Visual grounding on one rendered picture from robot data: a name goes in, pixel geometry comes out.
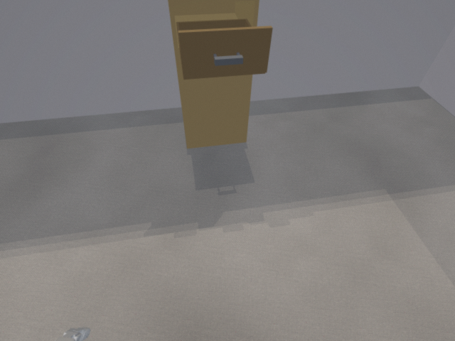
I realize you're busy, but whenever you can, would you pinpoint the handle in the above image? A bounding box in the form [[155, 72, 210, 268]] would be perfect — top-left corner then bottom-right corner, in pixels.
[[213, 53, 243, 66]]

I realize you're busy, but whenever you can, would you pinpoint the robot left hand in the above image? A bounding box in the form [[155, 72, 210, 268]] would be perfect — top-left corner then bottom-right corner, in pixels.
[[55, 327, 90, 341]]

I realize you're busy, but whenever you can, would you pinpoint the cabinet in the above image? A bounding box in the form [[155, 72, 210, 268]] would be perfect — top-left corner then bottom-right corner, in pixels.
[[168, 0, 259, 148]]

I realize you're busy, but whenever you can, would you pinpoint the drawer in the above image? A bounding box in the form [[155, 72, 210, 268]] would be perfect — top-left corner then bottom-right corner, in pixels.
[[176, 18, 273, 80]]

